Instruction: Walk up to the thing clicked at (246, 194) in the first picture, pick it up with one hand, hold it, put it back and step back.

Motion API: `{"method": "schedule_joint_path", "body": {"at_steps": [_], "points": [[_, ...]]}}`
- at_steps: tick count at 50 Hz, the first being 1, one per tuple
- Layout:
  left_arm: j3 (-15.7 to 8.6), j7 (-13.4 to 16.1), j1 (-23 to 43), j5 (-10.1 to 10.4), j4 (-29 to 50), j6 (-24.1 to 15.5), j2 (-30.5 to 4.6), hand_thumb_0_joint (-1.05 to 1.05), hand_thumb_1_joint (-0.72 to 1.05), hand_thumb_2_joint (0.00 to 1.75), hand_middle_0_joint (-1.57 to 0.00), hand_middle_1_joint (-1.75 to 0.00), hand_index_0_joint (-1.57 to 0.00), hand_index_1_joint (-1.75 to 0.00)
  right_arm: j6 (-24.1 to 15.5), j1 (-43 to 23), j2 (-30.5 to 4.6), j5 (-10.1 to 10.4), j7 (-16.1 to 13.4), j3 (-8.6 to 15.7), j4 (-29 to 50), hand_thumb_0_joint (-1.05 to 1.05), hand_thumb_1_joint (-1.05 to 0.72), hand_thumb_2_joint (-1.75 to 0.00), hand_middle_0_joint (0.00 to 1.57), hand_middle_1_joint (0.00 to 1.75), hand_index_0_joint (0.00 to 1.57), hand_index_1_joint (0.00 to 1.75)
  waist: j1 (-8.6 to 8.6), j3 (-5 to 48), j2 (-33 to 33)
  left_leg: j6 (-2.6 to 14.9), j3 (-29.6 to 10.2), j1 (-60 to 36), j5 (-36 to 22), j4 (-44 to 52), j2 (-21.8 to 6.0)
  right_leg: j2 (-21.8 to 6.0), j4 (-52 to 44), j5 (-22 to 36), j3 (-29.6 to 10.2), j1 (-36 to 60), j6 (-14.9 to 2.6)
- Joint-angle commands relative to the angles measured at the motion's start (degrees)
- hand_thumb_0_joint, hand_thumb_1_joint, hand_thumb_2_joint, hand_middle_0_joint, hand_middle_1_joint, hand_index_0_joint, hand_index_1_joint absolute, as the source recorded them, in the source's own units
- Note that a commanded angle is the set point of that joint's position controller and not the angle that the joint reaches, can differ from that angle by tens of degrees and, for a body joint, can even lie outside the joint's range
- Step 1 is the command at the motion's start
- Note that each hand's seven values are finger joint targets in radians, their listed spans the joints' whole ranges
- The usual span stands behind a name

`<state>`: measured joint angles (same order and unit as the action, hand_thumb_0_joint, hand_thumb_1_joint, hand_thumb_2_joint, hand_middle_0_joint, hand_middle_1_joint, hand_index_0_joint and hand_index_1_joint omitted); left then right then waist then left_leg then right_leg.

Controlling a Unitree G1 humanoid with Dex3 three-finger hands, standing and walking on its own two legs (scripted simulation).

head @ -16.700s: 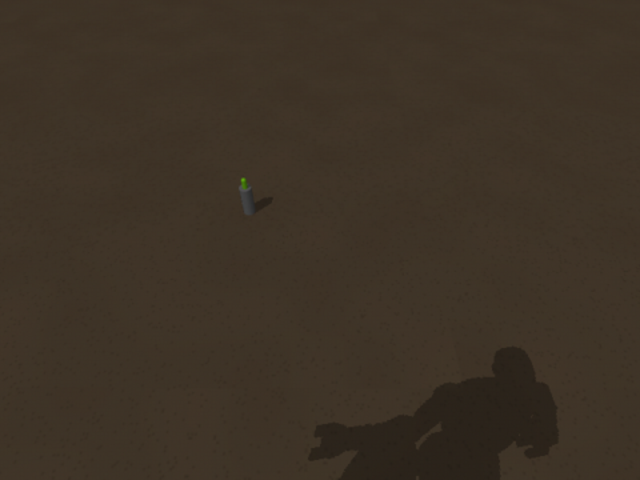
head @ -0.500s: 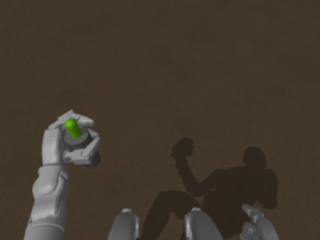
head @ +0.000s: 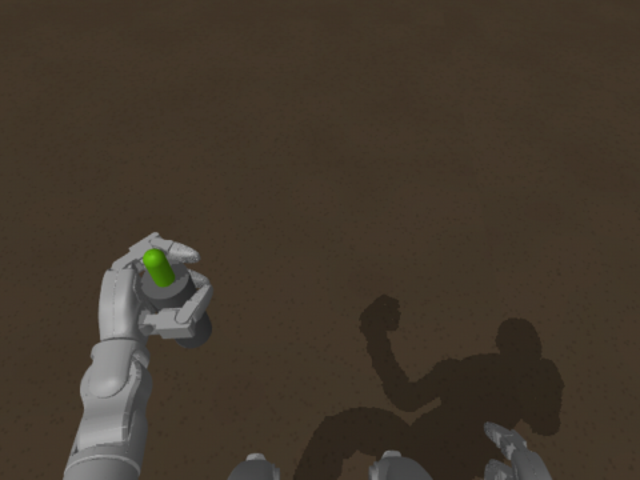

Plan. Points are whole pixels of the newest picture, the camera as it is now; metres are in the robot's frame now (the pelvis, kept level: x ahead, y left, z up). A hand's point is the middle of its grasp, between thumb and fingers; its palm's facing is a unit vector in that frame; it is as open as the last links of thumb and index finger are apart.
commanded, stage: lift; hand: left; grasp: from the side
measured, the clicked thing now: (175, 298) +0.34 +0.18 +0.03
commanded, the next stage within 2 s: hold in 0.22 s
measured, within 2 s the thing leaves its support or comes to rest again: neither
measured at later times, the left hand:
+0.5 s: hand (177, 281) +0.34 +0.17 +0.06, palm faces +0.08 -1.00 -0.02, open 7.1 cm
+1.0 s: hand (174, 279) +0.33 +0.17 +0.08, palm faces +0.07 -1.00 -0.02, open 7.1 cm
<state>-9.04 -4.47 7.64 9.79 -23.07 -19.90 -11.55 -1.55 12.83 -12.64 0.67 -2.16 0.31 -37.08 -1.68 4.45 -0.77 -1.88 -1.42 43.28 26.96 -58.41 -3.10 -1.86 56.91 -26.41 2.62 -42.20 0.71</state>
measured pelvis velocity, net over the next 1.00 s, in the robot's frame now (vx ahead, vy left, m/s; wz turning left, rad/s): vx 0.00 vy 0.00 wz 0.00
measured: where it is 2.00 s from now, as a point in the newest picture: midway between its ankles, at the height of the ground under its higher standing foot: outside the picture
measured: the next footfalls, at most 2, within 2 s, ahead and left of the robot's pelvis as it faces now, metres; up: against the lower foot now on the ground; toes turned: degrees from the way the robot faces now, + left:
none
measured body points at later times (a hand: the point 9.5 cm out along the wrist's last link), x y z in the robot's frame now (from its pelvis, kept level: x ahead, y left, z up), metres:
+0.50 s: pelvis +0.01 +0.00 +0.02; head +0.06 +0.00 +0.46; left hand +0.33 +0.22 +0.07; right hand +0.13 -0.25 -0.09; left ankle +0.02 +0.14 -0.67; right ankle +0.02 -0.13 -0.67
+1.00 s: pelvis +0.00 +0.00 +0.03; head +0.04 +0.00 +0.48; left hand +0.32 +0.22 +0.09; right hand +0.14 -0.25 -0.08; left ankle +0.02 +0.14 -0.67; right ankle +0.02 -0.13 -0.67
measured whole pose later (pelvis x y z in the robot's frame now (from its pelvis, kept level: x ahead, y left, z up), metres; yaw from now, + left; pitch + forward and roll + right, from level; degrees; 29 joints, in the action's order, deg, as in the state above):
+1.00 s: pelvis +0.00 +0.00 +0.03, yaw +0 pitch +5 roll -1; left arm -8.2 -4.5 7.5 9.5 -24.9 -19.8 -10.8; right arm -0.4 13.0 -12.5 0.5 -2.1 0.2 -37.8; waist -1.2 1.8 -0.7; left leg -1.8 -0.4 30.2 23.1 -47.9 -2.9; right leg -1.9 46.9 -22.7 2.1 -29.6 0.9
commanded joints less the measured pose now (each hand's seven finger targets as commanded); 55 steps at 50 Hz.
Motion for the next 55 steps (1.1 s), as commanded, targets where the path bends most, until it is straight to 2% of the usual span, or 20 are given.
{"method": "schedule_joint_path", "body": {"at_steps": [1, 5, 7, 11, 16, 19, 21, 22, 25, 28, 30, 31, 38, 45, 47, 49, 50, 51, 53, 55], "points": [[-3.0, 0.32, 16.34, 0.99, 15.14, -4.89, -8.26, 0.0, 0.41, 1.25, -1.27, -1.37, -1.28, -1.36, -1.8, -0.04, -7.3, -0.1, -0.69, 2.6, 6.45, 0.0, -0.9, -0.9, 0.2, 0.3, 0.2, 0.3, 0.15, 18.05, -1.2, 1.93, 1.21, -11.41, -13.97, 9.33, 2.2, 1.91, -9.44, 16.52, -0.61, 12.2, -0.88], [-1.48, 0.02, 14.6, 1.02, 11.4, -4.47, -5.98, 0.0, 0.41, 1.27, -1.29, -1.39, -1.3, -1.39, -1.53, 0.12, -7.38, -0.25, -0.62, 2.53, 6.3, 0.0, -0.9, -0.9, 0.2, 0.3, 0.2, 0.3, -0.67, 16.31, -0.44, 1.77, 0.88, -12.99, -15.47, 10.4, 1.99, 2.3, -9.92, 17.51, -0.07, 12.07, -1.11], [-3.72, 0.36, 16.82, 0.89, 14.93, -5.1, -9.11, 0.0, 0.43, 1.28, -1.3, -1.4, -1.31, -1.4, -1.58, 0.56, -7.67, -0.29, -0.75, 2.9, 5.59, 0.0, -0.9, -0.9, 0.2, 0.3, 0.2, 0.3, 0.25, 18.02, -1.98, 1.74, 1.14, -13.95, -16.88, 10.43, 2.1, 2.06, -10.18, 18.97, -0.34, 13.22, -1.1], [-2.09, -0.42, 12.91, 1.32, 9.05, -4.21, -5.87, 0.0, 0.4, 1.26, -1.29, -1.39, -1.31, -1.39, -1.33, -0.17, -7.45, -0.3, -0.73, 2.6, 6.2, 0.0, -0.9, -0.9, 0.2, 0.3, 0.2, 0.3, -0.27, 15.8, 1.29, 1.94, 1.31, -13.65, -16.5, 11.19, 2.08, 2.19, -11.46, 19.09, -0.31, 14.39, -0.76], [-3.35, -0.25, 17.01, 1.1, 14.51, -5.22, -8.47, 0.0, 0.43, 1.3, -1.31, -1.43, -1.33, -1.42, -1.07, 0.13, -7.88, -0.24, -0.52, 2.96, 6.21, 0.0, -0.9, -0.9, 0.2, 0.3, 0.2, 0.3, 0.42, 16.96, -1.79, 1.52, 1.26, -16.49, -18.56, 12.41, 1.99, 2.22, -11.48, 20.15, -0.21, 15.55, -1.16], [-2.47, -0.5, 14.17, 1.43, 10.17, -4.68, -6.26, 0.0, 0.42, 1.2, -1.32, -1.4, -1.34, -1.39, -0.93, -0.53, -7.48, -0.2, -0.55, 2.58, 6.67, 0.0, -0.91, -0.9, 0.2, 0.3, 0.2, 0.3, 0.05, 13.93, 0.81, 1.82, 1.53, -14.63, -16.17, 13.03, 2.22, 2.14, -12.88, 18.58, -0.26, 15.94, -0.79], [-3.73, -0.02, 16.19, 1.08, 12.81, -5.31, -8.2, 0.0, 0.42, 1.21, -1.31, -1.4, -1.33, -1.39, -0.84, -0.47, -7.42, -0.38, -0.7, 2.75, 6.44, 0.0, -0.91, -0.9, 0.2, 0.3, 0.2, 0.3, 0.34, 15.72, -0.59, 1.79, 1.82, -15.9, -16.49, 13.04, 2.36, 2.06, -13.13, 19.04, -0.57, 16.52, -0.72], [-1.91, -0.22, 13.56, 0.85, 9.35, -4.81, -5.79, 0.0, 0.42, 1.2, -1.31, -1.39, -1.33, -1.38, -0.77, -0.62, -7.51, -0.31, -0.59, 2.69, 6.79, 0.0, -0.91, -0.9, 0.2, 0.3, 0.2, 0.3, -0.3, 14.31, 0.68, 1.76, 1.66, -16.11, -16.13, 13.57, 2.13, 2.26, -13.1, 18.55, -0.34, 15.99, -0.82], [-2.97, 0.17, 17.28, 0.7, 15.57, -5.52, -8.28, 0.0, 0.45, 1.21, -1.31, -1.39, -1.33, -1.38, -0.67, -0.38, -7.53, -0.35, -0.67, 2.78, 6.51, 0.0, -0.91, -0.9, 0.2, 0.3, 0.2, 0.3, 0.5, 15.72, -1.73, 1.44, 1.5, -17.99, -17.77, 14.06, 2.12, 2.36, -13.1, 19.46, -0.14, 16.6, -1.05], [-0.94, -0.08, 13.8, 1.4, 10.45, -4.66, -4.5, 0.0, 0.44, 1.21, -1.32, -1.4, -1.33, -1.39, -0.86, -0.32, -7.26, -0.31, -0.59, 2.51, 6.4, 0.0, -0.92, -0.9, 0.2, 0.3, 0.2, 0.3, -0.4, 13.97, 1.09, 1.78, 1.69, -16.98, -17.96, 14.07, 2.19, 2.2, -13.94, 20.58, -0.34, 17.61, -0.74], [-3.07, 0.43, 17.75, 0.86, 14.07, -4.99, -8.27, 0.0, 0.4, 1.21, -1.31, -1.4, -1.32, -1.39, -0.77, -0.52, -7.49, -0.3, -0.89, 2.81, 6.04, 0.0, -0.91, -0.9, 0.2, 0.3, 0.2, 0.3, 0.43, 15.42, -0.63, 1.78, 1.85, -17.99, -18.36, 14.2, 2.2, 1.97, -14.38, 20.99, -0.6, 17.72, -0.68], [-1.43, 0.4, 14.5, 0.38, 10.27, -4.5, -6.16, 0.0, 0.41, 1.19, -1.29, -1.38, -1.31, -1.37, -0.59, -0.75, -7.61, -0.23, -0.86, 2.73, 6.47, 0.0, -0.91, -0.9, 0.2, 0.3, 0.2, 0.3, -0.18, 13.64, 1.27, 1.81, 1.83, -17.78, -17.67, 14.76, 2.14, 2.07, -14.62, 20.18, -0.39, 17.71, -0.67], [-1.23, 0.42, 15.05, 0.56, 11.13, -4.52, -5.85, 0.0, 0.45, 1.2, -1.3, -1.39, -1.32, -1.38, -0.74, -1.33, -7.34, -0.3, -0.62, 2.55, 6.61, 0.0, -0.91, -0.9, 0.2, 0.3, 0.2, 0.3, -0.17, 12.65, 0.04, 1.68, 1.83, -18.66, -15.03, 16.57, 2.25, 2.2, -16.0, 17.42, -0.24, 18.22, -0.76], [-3.13, 0.38, 16.85, 0.52, 13.03, -4.87, -8.32, 0.0, 0.45, 1.21, -1.3, -1.39, -1.32, -1.38, -0.77, -1.43, -7.45, -0.25, -0.74, 2.51, 6.42, 0.0, -0.9, -0.9, 0.2, 0.3, 0.2, 0.3, 0.46, 13.48, -0.61, 1.7, 2.19, -19.98, -16.26, 16.96, 2.38, 2.01, -16.77, 18.59, -0.54, 19.79, -0.64], [-0.35, -0.05, 16.58, 1.1, 11.45, -4.58, -4.91, 0.0, 0.46, 1.22, -1.3, -1.39, -1.31, -1.38, -0.95, -1.39, -7.14, -0.22, -0.61, 2.21, 6.45, 0.0, -0.9, -0.9, 0.2, 0.3, 0.2, 0.3, -0.47, 12.41, 0.93, 1.76, 2.01, -19.93, -16.84, 17.13, 2.23, 2.13, -16.74, 19.36, -0.38, 19.83, -0.57], [-2.34, 0.26, 18.32, 0.69, 12.11, -4.48, -7.69, 0.0, 0.44, 1.22, -1.3, -1.4, -1.32, -1.39, -0.99, -1.31, -7.35, -0.2, -0.92, 2.51, 5.78, 0.0, -0.91, -0.9, 0.2, 0.3, 0.2, 0.3, 0.07, 12.99, 0.58, 1.89, 2.19, -19.97, -16.33, 17.24, 2.4, 1.8, -17.47, 19.24, -0.68, 20.12, -0.4], [-0.88, 0.15, 17.0, 0.56, 9.48, -4.09, -5.9, 0.0, 0.42, 1.22, -1.3, -1.4, -1.32, -1.39, -0.99, -1.81, -7.34, -0.07, -0.8, 2.32, 6.38, 0.0, -0.9, -0.9, 0.2, 0.3, 0.2, 0.3, -0.37, 10.26, 1.44, 1.88, 2.07, -19.38, -15.17, 17.82, 2.26, 2.04, -17.58, 17.83, -0.4, 18.95, -0.56], [-3.27, 0.35, 18.84, 0.57, 12.31, -4.54, -8.46, 0.0, 0.43, 1.22, -1.3, -1.39, -1.32, -1.39, -1.05, -1.78, -7.31, -0.18, -0.72, 2.53, 6.12, 0.0, -0.9, -0.9, 0.2, 0.3, 0.2, 0.3, 0.65, 11.98, -0.33, 1.83, 2.32, -19.25, -14.9, 17.71, 2.47, 1.77, -17.82, 17.58, -0.71, 19.86, -0.57], [-0.46, 0.03, 15.23, 0.28, 8.47, -4.19, -5.04, 0.0, 0.44, 1.21, -1.3, -1.39, -1.32, -1.38, -0.94, -1.68, -7.16, -0.19, -0.65, 2.49, 6.01, 0.0, -0.9, -0.9, 0.2, 0.3, 0.2, 0.3, 0.06, 10.71, 0.55, 1.66, 2.05, -19.9, -14.51, 18.25, 2.28, 2.11, -17.69, 16.69, -0.19, 18.6, -0.81], [-1.81, -0.23, 15.59, 0.98, 9.97, -4.34, -6.12, 0.0, 0.47, 1.23, -1.31, -1.4, -1.33, -1.39, -1.18, -1.69, -7.76, -0.04, -0.32, 2.85, 6.2, 0.0, -0.9, -0.9, 0.2, 0.3, 0.2, 0.3, 0.5, 11.48, 0.09, 1.59, 1.75, -19.76, -15.18, 18.36, 2.15, 2.22, -17.44, 17.14, -0.02, 19.35, -0.98]]}}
